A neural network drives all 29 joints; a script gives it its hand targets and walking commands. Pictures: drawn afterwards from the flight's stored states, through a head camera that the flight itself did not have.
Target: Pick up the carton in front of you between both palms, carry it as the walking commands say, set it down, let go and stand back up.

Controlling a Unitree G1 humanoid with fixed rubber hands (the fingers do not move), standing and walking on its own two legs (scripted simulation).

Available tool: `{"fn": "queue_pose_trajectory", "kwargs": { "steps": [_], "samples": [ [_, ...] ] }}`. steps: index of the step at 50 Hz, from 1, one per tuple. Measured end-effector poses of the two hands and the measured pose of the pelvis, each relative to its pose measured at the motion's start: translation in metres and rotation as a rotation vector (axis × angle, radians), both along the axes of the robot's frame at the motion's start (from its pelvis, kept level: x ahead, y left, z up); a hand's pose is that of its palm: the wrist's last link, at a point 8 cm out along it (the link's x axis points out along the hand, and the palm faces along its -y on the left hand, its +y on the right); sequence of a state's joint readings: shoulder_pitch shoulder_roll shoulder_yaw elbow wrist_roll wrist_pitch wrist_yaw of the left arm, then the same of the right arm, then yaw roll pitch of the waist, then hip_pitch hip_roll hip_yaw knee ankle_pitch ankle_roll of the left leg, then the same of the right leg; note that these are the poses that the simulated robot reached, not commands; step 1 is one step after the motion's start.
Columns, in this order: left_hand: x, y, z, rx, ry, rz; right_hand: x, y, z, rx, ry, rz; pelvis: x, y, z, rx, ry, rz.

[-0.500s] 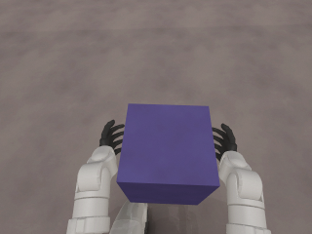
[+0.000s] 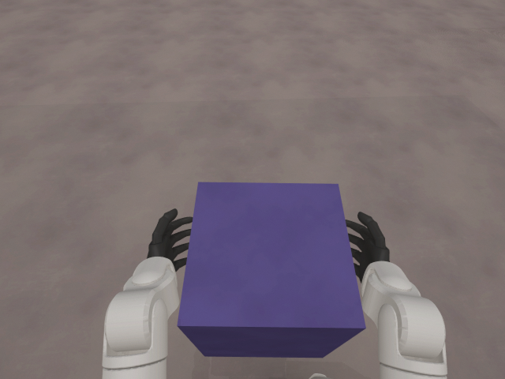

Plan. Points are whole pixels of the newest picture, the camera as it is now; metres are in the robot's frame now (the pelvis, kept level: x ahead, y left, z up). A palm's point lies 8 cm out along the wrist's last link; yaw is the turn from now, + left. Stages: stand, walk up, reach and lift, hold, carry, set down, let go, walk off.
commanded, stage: carry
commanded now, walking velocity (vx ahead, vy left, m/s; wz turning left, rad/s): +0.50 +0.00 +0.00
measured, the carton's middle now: (265, 277) +0.27 +0.00 +0.01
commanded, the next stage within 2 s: hold in 1.96 s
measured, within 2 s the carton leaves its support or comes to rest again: neither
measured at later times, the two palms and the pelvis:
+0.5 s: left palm (209, 143) +0.51 +0.11 +0.10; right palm (359, 149) +0.52 -0.19 +0.09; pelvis +0.29 -0.04 +0.00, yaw +2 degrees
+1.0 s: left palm (208, 94) +0.73 +0.14 +0.08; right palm (327, 100) +0.72 -0.16 +0.08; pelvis +0.50 +0.00 -0.01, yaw +0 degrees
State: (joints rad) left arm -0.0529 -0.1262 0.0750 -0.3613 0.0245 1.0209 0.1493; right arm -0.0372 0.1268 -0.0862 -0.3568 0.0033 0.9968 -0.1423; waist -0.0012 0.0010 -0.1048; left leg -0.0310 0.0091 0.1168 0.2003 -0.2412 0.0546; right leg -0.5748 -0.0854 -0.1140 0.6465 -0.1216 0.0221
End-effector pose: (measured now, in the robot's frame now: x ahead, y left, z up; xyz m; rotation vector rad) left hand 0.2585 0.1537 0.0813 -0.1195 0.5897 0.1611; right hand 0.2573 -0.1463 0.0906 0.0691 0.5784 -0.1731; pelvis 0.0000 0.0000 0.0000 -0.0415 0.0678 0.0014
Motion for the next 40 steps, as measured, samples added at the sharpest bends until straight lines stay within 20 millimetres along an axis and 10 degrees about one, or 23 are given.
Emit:
{"fn": "queue_pose_trajectory", "kwargs": {
  "steps": [8, 18, 33, 40],
  "samples": [
    [0.081, -0.031, -0.014, 0.045, 0.019, 0.017, 0.086, -0.031, -0.028, 0.043, 0.018, 0.019, 0.114, -0.032, -0.03, 0.015, -0.024, 0.031],
    [0.164, -0.041, 0.005, 0.058, 0.088, 0.064, 0.185, -0.041, -0.01, 0.038, 0.086, 0.073, 0.21, -0.05, -0.001, 0.062, -0.023, 0.04],
    [0.366, -0.006, -0.006, 0.04, 0.018, -0.002, 0.369, -0.006, -0.012, 0.0, 0.018, 0.019, 0.396, -0.005, -0.028, 0.04, -0.039, 0.002],
    [0.421, 0.003, -0.027, 0.005, 0.137, -0.024, 0.418, 0.003, -0.024, -0.035, 0.138, -0.001, 0.438, 0.006, -0.015, 0.039, -0.017, -0.015]
  ]
}}
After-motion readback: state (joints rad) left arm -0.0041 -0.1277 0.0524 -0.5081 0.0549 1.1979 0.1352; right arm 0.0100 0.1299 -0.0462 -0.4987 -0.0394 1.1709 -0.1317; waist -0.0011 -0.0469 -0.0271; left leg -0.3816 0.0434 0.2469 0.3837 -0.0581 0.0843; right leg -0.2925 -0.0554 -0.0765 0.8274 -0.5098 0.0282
